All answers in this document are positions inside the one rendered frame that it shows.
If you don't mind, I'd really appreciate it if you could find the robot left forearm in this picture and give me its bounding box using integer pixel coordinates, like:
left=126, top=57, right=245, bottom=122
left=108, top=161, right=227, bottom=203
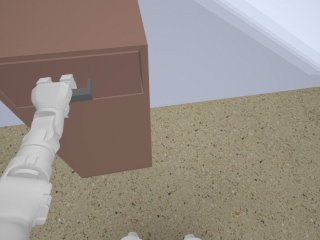
left=0, top=108, right=65, bottom=184

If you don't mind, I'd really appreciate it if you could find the drawer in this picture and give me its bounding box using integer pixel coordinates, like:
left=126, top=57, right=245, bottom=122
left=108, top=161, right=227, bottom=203
left=0, top=50, right=142, bottom=108

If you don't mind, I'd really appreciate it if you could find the left robot hand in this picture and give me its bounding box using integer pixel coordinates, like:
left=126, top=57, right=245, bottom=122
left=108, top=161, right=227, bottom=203
left=31, top=74, right=77, bottom=118

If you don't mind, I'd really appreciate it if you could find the cabinet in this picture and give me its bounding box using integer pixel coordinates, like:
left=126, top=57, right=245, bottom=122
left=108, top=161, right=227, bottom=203
left=0, top=0, right=152, bottom=178

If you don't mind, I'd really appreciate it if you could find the robot left shin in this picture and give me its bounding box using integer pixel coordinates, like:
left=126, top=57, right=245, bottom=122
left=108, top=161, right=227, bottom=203
left=127, top=232, right=139, bottom=238

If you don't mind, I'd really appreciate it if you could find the left robot upper arm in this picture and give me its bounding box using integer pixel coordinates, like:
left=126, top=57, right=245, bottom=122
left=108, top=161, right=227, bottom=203
left=0, top=176, right=53, bottom=240

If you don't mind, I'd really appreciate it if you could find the handle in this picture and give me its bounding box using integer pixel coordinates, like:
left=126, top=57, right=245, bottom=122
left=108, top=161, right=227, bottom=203
left=70, top=79, right=93, bottom=103

